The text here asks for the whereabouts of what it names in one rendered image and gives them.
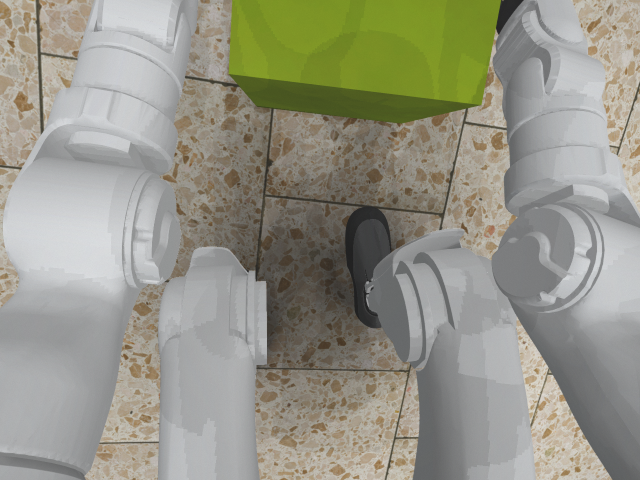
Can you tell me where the robot left upper arm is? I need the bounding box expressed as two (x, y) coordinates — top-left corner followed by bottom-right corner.
(0, 157), (181, 480)

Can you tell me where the right robot shin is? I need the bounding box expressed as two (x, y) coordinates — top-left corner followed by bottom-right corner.
(365, 228), (517, 341)

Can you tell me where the carton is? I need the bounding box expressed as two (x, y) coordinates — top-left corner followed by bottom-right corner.
(229, 0), (501, 124)

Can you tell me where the left robot forearm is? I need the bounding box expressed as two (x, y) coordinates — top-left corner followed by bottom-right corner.
(3, 0), (198, 266)

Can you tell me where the robot shin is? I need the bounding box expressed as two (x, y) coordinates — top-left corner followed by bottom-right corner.
(158, 247), (248, 359)
(365, 228), (517, 341)

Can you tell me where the robot right upper arm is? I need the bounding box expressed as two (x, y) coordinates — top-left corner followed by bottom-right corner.
(492, 202), (640, 480)

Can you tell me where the left robot shin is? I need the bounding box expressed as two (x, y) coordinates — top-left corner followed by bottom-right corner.
(158, 247), (248, 359)

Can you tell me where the right robot forearm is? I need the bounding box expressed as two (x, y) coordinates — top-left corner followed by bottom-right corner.
(492, 0), (640, 228)

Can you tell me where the robot right hand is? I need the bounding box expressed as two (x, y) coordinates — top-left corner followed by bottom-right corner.
(496, 0), (524, 35)

